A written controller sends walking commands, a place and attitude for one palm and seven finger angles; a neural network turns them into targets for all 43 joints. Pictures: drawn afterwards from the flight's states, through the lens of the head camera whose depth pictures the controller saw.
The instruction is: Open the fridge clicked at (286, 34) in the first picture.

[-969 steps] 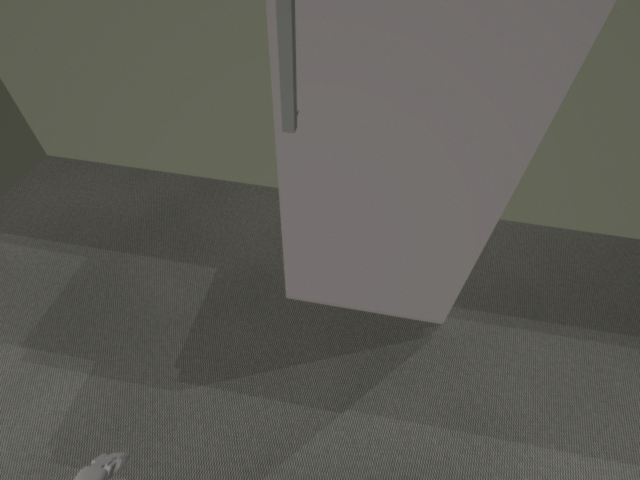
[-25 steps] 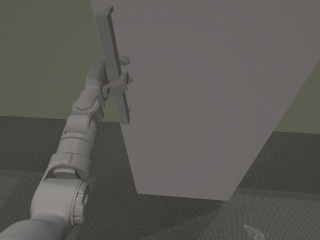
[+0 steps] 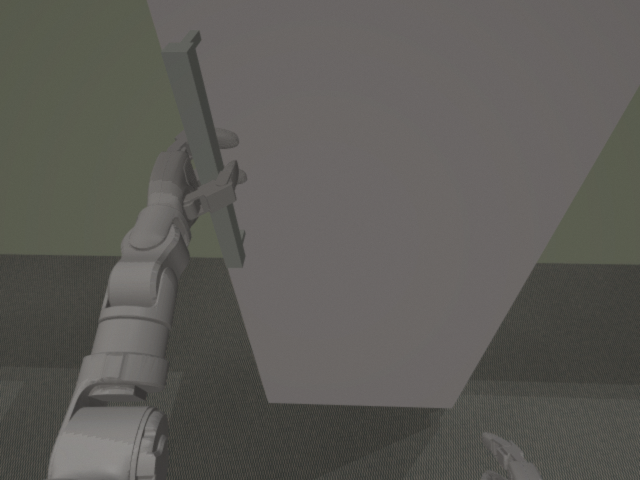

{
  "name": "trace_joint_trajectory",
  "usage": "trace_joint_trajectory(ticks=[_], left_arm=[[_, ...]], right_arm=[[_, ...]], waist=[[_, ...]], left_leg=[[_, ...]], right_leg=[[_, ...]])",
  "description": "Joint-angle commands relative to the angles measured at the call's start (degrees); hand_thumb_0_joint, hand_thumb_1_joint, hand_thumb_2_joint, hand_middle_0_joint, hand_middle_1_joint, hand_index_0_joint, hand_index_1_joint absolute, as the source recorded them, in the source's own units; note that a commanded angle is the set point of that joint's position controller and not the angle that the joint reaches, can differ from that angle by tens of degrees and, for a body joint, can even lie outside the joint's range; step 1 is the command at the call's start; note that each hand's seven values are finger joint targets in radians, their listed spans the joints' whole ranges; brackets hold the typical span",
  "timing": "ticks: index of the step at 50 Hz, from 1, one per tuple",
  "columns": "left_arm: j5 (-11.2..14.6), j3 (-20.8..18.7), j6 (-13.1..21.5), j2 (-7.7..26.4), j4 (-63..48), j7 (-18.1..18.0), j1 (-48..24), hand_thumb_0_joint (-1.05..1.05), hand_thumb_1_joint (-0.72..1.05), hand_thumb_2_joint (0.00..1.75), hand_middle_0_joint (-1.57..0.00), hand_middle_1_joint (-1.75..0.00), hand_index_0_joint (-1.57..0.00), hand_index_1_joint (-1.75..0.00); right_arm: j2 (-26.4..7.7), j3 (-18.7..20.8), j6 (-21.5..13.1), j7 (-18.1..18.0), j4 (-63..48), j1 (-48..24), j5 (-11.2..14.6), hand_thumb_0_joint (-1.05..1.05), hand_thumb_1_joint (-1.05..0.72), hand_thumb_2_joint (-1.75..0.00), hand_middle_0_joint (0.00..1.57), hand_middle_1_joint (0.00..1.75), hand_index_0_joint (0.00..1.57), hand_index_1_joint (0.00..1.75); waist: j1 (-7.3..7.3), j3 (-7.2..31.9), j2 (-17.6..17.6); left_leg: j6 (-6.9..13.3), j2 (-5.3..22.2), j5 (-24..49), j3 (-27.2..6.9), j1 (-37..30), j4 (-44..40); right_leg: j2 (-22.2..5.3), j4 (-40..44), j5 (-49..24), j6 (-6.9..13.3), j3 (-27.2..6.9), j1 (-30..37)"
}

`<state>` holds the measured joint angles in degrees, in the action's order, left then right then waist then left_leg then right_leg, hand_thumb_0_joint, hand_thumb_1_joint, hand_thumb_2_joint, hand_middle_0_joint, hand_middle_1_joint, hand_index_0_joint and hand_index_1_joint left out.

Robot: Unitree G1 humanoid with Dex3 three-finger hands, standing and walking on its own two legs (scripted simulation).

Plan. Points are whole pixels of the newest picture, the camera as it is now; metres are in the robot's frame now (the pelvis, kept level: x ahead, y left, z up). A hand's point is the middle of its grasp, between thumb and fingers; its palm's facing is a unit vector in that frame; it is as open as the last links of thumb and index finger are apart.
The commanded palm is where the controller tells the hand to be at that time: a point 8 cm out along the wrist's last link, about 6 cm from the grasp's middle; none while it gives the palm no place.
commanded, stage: pull the door a little, standing still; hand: left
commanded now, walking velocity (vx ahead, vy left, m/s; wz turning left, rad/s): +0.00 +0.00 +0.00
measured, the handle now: (217, 168) +0.45 +0.14 +0.19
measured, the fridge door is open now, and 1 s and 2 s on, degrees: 0 10 37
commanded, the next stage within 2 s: walk backward, drawing the door open in 0.64 s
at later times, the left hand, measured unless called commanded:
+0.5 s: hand (227, 189) +0.40 +0.12 +0.19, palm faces -0.01 -1.00 -0.03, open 6.0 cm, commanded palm +0.33 +0.17 +0.19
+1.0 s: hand (220, 239) +0.33 +0.11 +0.18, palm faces +0.07 -0.97 -0.23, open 6.9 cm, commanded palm +0.29 +0.17 +0.18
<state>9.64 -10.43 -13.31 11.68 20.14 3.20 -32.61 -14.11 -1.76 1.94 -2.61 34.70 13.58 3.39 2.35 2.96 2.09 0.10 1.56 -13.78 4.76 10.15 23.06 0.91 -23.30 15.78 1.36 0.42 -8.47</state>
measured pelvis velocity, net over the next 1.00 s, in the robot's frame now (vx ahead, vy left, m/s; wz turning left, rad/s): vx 0.09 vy -0.02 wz -0.04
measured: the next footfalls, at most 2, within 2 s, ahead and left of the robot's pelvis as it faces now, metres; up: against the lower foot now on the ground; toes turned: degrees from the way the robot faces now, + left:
right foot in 1.18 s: +0.26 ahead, -0.08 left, +0.00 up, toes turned +2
left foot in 1.50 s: +0.07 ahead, -0.02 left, +0.00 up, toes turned +14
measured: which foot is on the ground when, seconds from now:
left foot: down 0.00-1.00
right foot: down 0.00-0.98, up 1.00-1.00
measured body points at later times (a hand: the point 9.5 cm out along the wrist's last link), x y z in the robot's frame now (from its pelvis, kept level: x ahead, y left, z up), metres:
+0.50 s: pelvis +0.03 -0.01 +0.00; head +0.02 -0.03 +0.45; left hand +0.40 +0.17 +0.20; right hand +0.21 -0.23 -0.09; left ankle -0.02 +0.12 -0.74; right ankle -0.04 -0.10 -0.74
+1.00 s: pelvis +0.09 -0.02 +0.00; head +0.13 -0.05 +0.45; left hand +0.32 +0.17 +0.20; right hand +0.29 -0.25 -0.09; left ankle -0.01 +0.14 -0.73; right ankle -0.02 -0.09 -0.70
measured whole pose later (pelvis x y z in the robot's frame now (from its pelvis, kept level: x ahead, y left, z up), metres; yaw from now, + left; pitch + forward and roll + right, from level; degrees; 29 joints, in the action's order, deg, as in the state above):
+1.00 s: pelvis +0.09 -0.02 +0.00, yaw -2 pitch +5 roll +2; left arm 5.8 -3.7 2.3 14.3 -37.6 -2.7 20.8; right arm -13.9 -1.2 5.6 -3.2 27.7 7.0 -0.6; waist -2.3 0.5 1.7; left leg 1.4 -0.3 -15.7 -2.0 9.4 27.4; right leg 0.0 -46.9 20.0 -0.4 2.1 -18.2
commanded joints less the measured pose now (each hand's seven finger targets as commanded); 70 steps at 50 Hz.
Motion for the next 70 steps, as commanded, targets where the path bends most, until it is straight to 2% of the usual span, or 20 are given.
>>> trace_joint_trajectory(ticks=[1, 7, 18, 27, 34, 37, 38, 40, 43, 46, 47, 48, 49, 53, 57, 60, 61, 64, 67, 70], left_arm=[[0.7, -1.5, 1.5, 8.4, -19.1, 1.2, -14.7, 0.00, 0.90, 0.90, -0.45, -1.40, -0.45, -1.40], [0.1, 1.0, -1.7, 7.5, -20.7, 0.1, -24.3, 0.00, 0.90, 0.90, -0.45, -1.40, -0.45, -1.40], [1.4, 0.3, -2.3, 6.5, -28.8, 1.7, -8.1, 0.00, 0.90, 0.90, -0.45, -1.40, -0.45, -1.40], [2.8, -1.6, -4.9, 8.1, -44.6, 3.9, 12.6, 0.00, 0.90, 0.90, -0.45, -1.40, -0.45, -1.40], [4.6, -2.9, -4.8, 7.9, -65.6, 3.6, 36.0, 0.00, 0.90, 0.90, -0.45, -1.40, -0.45, -1.40], [5.7, -6.3, -5.4, 9.8, -72.1, 3.7, 47.9, 0.00, 0.90, 0.90, -0.45, -1.40, -0.45, -1.40], [-3.5, -9.0, 5.4, 23.4, -73.4, -3.0, 14.8, 0.00, 0.90, 0.90, -0.45, -1.40, -0.45, -1.40], [-4.2, -3.5, 10.1, 10.3, -57.3, -5.7, 40.9, 0.00, 0.90, 0.90, -0.45, -1.40, -0.45, -1.40], [-5.1, -0.8, 15.6, 10.0, -62.0, -6.0, 44.3, 0.00, 0.90, 0.90, -0.45, -1.40, -0.45, -1.40], [-4.7, 0.1, 19.2, 10.4, -68.3, -6.8, 43.8, 0.00, 0.90, 0.90, -0.45, -1.40, -0.45, -1.40], [-4.5, 1.2, 19.6, 9.4, -70.2, -7.2, 43.6, 0.00, 0.90, 0.90, -0.45, -1.40, -0.45, -1.40], [-5.2, 1.7, 20.4, 9.3, -72.7, -7.9, 42.7, 0.00, 0.90, 0.90, -0.45, -1.40, -0.45, -1.40], [-6.7, 2.4, 21.7, 8.1, -73.3, -8.6, 42.2, 0.00, 0.90, 0.90, -0.45, -1.40, -0.45, -1.40], [-6.9, 1.7, 20.4, 6.8, -71.6, -9.6, 45.5, 0.00, 0.90, 0.90, -0.45, -1.40, -0.45, -1.40], [-6.2, -1.9, 20.4, 11.0, -73.5, -9.6, 44.6, 0.00, 0.90, 0.90, -0.45, -1.40, -0.45, -1.40], [-6.6, -7.6, 20.9, 15.3, -70.3, -9.8, 45.4, 0.00, 0.90, 0.90, -0.45, -1.40, -0.45, -1.40], [-6.4, -8.2, 20.4, 13.7, -63.1, -9.8, 51.6, 0.00, 0.90, 0.90, -0.45, -1.40, -0.45, -1.40], [-7.8, -7.1, 23.1, 11.6, -66.1, -9.6, 43.3, 0.00, 0.90, 0.90, -0.45, -1.40, -0.45, -1.40], [-8.5, -7.3, 24.9, 11.5, -66.6, -10.2, 42.8, 0.00, 0.90, 0.90, -0.45, -1.40, -0.45, -1.40], [-8.5, -6.4, 25.1, 11.9, -66.9, -11.1, 41.7, 0.00, 0.90, 0.90, -0.45, -1.40, -0.45, -1.40]], right_arm=[[-6.3, 2.4, -2.3, -0.1, -9.7, -7.8, 0.0, 0.00, -0.90, -0.90, 0.20, 0.30, 0.20, 0.30], [-6.4, 2.4, -1.3, -0.6, -8.2, -7.4, -0.2, 0.00, -0.90, -0.90, 0.20, 0.30, 0.20, 0.30], [-5.4, 1.6, -0.3, 0.0, -11.0, -10.4, -0.8, 0.00, -0.90, -0.90, 0.20, 0.30, 0.20, 0.30], [-4.9, 1.0, 0.9, 1.1, -14.7, -12.8, -0.6, 0.00, -0.90, -0.90, 0.20, 0.30, 0.20, 0.30], [-3.9, 0.6, -0.2, 2.6, -16.6, -15.1, -0.2, 0.00, -0.90, -0.90, 0.20, 0.30, 0.20, 0.30], [-4.1, 0.7, -0.9, 3.0, -16.7, -14.1, -0.3, 0.00, -0.90, -0.90, 0.20, 0.30, 0.20, 0.30], [-6.7, 0.9, -0.4, 1.0, -16.1, -11.2, -1.7, 0.00, -0.90, -0.90, 0.20, 0.30, 0.20, 0.30], [-5.1, 1.7, -0.3, -0.1, -14.8, -10.5, -2.9, 0.00, -0.90, -0.90, 0.20, 0.30, 0.20, 0.30], [-3.6, 0.6, 0.3, -1.9, -16.2, -10.9, -3.0, 0.00, -0.90, -0.90, 0.20, 0.30, 0.20, 0.30], [-5.0, 1.3, 1.1, -2.4, -15.0, -8.5, -3.5, 0.00, -0.90, -0.90, 0.20, 0.30, 0.20, 0.30], [-5.6, 2.1, 1.5, -1.9, -15.1, -7.2, -3.5, 0.00, -0.90, -0.90, 0.20, 0.30, 0.20, 0.30], [-5.6, 3.1, 1.3, -0.5, -15.3, -6.4, -4.3, 0.00, -0.90, -0.90, 0.20, 0.30, 0.20, 0.30], [-4.3, 3.3, 0.2, 1.1, -14.3, -6.1, -5.1, 0.00, -0.90, -0.90, 0.20, 0.30, 0.20, 0.30], [-2.8, 3.7, -1.9, 1.0, -14.8, -7.5, -4.1, 0.00, -0.90, -0.90, 0.20, 0.30, 0.20, 0.30], [-1.4, 1.9, -4.3, -0.8, -15.0, -10.0, -3.3, 0.00, -0.90, -0.90, 0.20, 0.30, 0.20, 0.30], [-0.7, 1.6, -5.9, -2.4, -16.0, -10.5, -4.4, 0.00, -0.90, -0.90, 0.20, 0.30, 0.20, 0.30], [-0.5, 1.4, -6.7, -3.1, -16.2, -9.6, -5.2, 0.00, -0.90, -0.90, 0.20, 0.30, 0.20, 0.30], [-1.5, 3.2, -5.4, -1.0, -13.1, -6.4, -4.0, 0.00, -0.90, -0.90, 0.20, 0.30, 0.20, 0.30], [-0.9, 3.0, -3.2, -0.7, -11.9, -6.4, -3.7, 0.00, -0.90, -0.90, 0.20, 0.30, 0.20, 0.30], [-1.6, 3.2, -3.5, -1.4, -11.5, -8.0, -3.4, 0.00, -0.90, -0.90, 0.20, 0.30, 0.20, 0.30]], waist=[[-4.74, 19.0, -3.3], [-2.18, 17.3, -3.4], [-5.21, 20.4, -5.3], [-7.19, 20.3, -4.9], [-7.84, 15.1, -0.7], [-7.88, 14.1, -3.2], [-2.22, 6.9, -3.1], [-4.04, 6.5, -12.9], [-5.20, 5.1, -10.1], [-2.26, 10.7, -0.7], [-0.51, 14.6, 4.3], [0.08, 15.9, 14.2], [-0.24, 14.2, 18.8], [-0.96, 7.4, 5.0], [-2.56, 7.5, 6.5], [-3.93, 7.5, -10.8], [-4.98, 5.6, -13.1], [-2.72, 9.5, -17.4], [-1.87, 17.0, -14.1], [-1.42, 12.4, -15.4]], left_leg=[[2.4, -1.3, 29.8, -1.6, -9.6, 2.0], [2.5, -1.3, 30.4, -2.2, -11.0, 2.9], [2.7, -1.6, 34.2, -2.6, -10.8, 2.8], [2.8, -1.6, 36.9, -2.1, -7.7, 3.4], [2.0, -0.9, 31.3, -3.8, -6.0, 2.6], [2.1, -0.7, 35.1, -4.0, -4.6, 4.7], [2.9, -0.9, 32.8, -3.6, -2.1, 10.7], [2.0, -2.8, 12.6, -4.0, 10.2, 16.7], [2.6, -3.1, 1.4, -6.0, 19.7, 16.1], [3.2, -1.0, 30.3, -4.4, -0.6, 1.1], [5.0, 2.3, 60.6, -8.7, -16.8, 0.8], [8.5, 8.6, 87.8, -16.3, -33.5, 4.1], [9.9, 11.9, 92.9, -20.1, -39.4, 6.7], [5.9, 9.6, 67.5, -15.8, -31.2, 7.5], [3.1, 8.3, 46.2, -11.8, -6.9, 8.4], [1.0, -3.7, -13.5, -6.1, 7.9, 26.9], [1.6, -6.1, -21.1, -7.9, 7.8, 34.0], [0.0, -5.5, -16.4, -11.8, 10.4, 45.8], [0.1, -6.2, -13.8, -4.4, 4.4, 39.0], [0.7, -8.4, -20.3, 4.8, -3.6, 22.5]], right_leg=[[-0.1, -0.8, -37.2, -0.2, 1.7, 7.8], [0.2, -0.4, -37.1, -0.3, 1.7, 4.6], [-0.8, -2.0, -43.4, -0.4, 1.9, 9.5], [-2.3, -3.8, -53.1, -1.6, 1.5, 12.8], [-0.8, -3.1, -38.8, -0.2, 2.5, 8.0], [-1.9, -4.6, -48.8, -1.9, 2.7, 8.7], [-4.0, -0.8, -53.6, -3.1, -3.7, 2.7], [-8.1, -3.1, -66.1, -2.5, -2.4, 10.9], [-12.1, -7.4, -66.1, 0.2, -3.7, 15.3], [-5.4, -18.0, -61.3, -2.5, 3.5, 6.8], [-0.3, -27.1, -45.4, -4.7, 5.5, -5.2], [4.1, -36.9, -9.6, -4.4, 3.4, -23.8], [5.7, -40.5, 15.3, -2.4, 1.6, -34.0], [2.0, -21.3, 9.7, -1.3, 1.8, -31.8], [-0.9, -3.9, -17.0, -1.5, 0.9, 0.3], [-14.3, -1.1, -46.8, 0.4, -11.2, 5.3], [-16.9, 2.5, -45.3, 2.0, -14.6, -1.0], [-18.5, 8.8, -19.7, -7.5, -17.8, -0.3], [-13.5, 12.7, -7.1, -8.9, -7.6, 2.1], [-10.1, 19.8, -3.0, -10.2, -1.9, -4.0]])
